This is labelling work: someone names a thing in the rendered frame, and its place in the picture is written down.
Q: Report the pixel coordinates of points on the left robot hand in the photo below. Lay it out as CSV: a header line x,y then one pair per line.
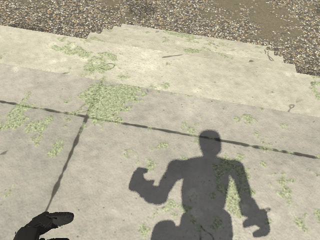
x,y
42,223

